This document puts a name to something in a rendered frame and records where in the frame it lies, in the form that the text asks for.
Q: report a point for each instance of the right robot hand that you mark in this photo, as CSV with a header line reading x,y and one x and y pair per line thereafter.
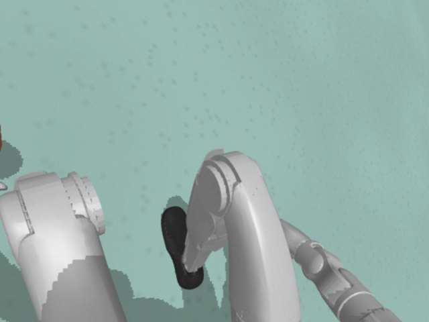
x,y
295,238

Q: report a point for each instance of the right robot arm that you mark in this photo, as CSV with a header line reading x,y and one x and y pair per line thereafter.
x,y
346,296

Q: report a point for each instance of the right robot foot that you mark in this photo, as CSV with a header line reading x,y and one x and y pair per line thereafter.
x,y
174,231

